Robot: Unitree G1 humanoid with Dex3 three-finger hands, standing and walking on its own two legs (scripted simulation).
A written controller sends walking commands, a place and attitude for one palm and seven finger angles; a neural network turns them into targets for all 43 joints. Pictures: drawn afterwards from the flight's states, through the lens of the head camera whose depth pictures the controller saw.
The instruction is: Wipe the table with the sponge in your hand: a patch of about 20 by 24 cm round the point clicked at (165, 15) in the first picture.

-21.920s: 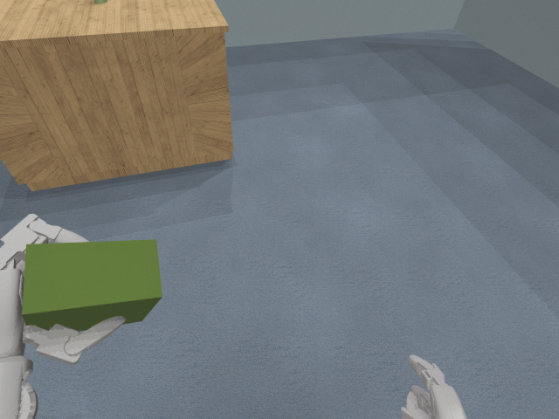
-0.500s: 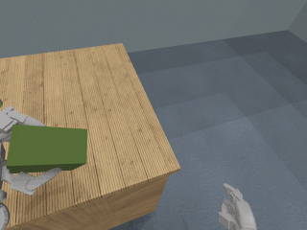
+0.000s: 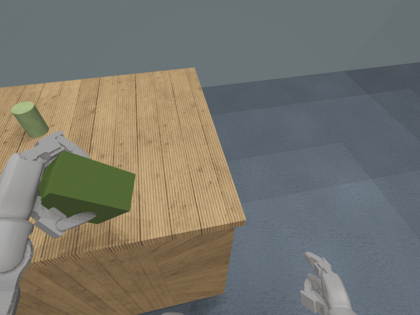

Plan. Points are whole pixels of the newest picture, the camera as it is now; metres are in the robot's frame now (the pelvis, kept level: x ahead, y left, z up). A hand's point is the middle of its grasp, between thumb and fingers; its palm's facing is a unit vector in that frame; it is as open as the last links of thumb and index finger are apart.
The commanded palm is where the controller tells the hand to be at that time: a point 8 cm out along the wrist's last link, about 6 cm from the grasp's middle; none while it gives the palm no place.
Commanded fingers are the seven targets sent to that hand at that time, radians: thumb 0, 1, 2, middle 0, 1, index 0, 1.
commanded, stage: turn the palm down, sponge in hand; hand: left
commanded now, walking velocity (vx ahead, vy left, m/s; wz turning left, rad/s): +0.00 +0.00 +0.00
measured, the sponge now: (94, 194) +0.26 +0.23 +0.12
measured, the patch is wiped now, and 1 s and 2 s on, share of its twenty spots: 0.00 0.00 0.00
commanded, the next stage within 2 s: move the sponge above the wiping area in 1.78 s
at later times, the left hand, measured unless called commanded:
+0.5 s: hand (68, 152) +0.29 +0.27 +0.18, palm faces +0.34 -0.43 -0.84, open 10.6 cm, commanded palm +0.25 +0.28 +0.21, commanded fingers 0.00 0.10 1.30 -1.20 -1.60 -1.20 -1.60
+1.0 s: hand (23, 162) +0.28 +0.34 +0.17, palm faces +0.27 -0.22 -0.94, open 10.5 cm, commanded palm +0.23 +0.30 +0.23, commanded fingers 0.00 0.10 1.30 -1.20 -1.60 -1.20 -1.60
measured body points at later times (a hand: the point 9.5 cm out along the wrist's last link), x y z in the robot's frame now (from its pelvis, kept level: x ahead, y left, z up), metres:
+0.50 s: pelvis +0.05 -0.01 +0.00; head +0.06 -0.04 +0.45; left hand +0.27 +0.29 +0.23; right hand +0.23 -0.26 -0.10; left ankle +0.09 +0.13 -0.73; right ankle -0.01 -0.11 -0.73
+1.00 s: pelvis +0.03 +0.03 +0.01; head +0.03 +0.00 +0.45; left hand +0.26 +0.35 +0.22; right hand +0.25 -0.18 -0.08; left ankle +0.09 +0.14 -0.73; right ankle -0.01 -0.11 -0.73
